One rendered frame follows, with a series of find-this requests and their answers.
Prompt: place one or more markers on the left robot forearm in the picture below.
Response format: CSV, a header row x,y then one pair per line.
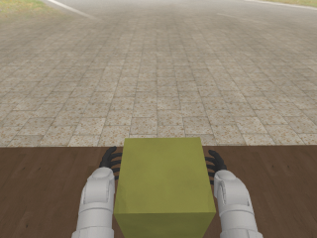
x,y
96,206

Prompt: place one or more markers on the robot left hand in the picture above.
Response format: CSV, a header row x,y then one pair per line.
x,y
107,158

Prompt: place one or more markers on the robot right hand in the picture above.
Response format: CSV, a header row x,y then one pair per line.
x,y
217,161

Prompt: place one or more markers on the carton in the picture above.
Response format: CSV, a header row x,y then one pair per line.
x,y
163,189

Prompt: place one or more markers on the right robot forearm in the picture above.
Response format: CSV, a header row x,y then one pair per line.
x,y
235,207

